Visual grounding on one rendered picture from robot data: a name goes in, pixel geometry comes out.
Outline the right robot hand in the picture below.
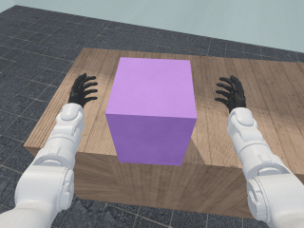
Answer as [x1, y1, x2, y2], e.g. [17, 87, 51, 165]
[215, 75, 247, 114]

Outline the right robot upper arm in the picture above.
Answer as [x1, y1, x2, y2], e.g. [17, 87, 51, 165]
[246, 173, 304, 228]

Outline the left robot upper arm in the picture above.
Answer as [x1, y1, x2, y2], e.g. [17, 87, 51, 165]
[0, 165, 74, 228]

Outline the carton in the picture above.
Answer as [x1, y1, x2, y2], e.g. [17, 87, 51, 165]
[105, 57, 198, 166]

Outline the pedestal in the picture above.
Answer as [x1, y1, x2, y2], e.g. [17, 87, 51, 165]
[23, 47, 304, 219]

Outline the left robot hand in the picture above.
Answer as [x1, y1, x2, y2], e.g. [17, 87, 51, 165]
[67, 73, 98, 109]

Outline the left robot forearm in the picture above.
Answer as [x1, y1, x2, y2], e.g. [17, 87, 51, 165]
[14, 103, 85, 206]

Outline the right robot forearm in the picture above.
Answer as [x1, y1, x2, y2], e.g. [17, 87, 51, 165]
[226, 107, 304, 188]

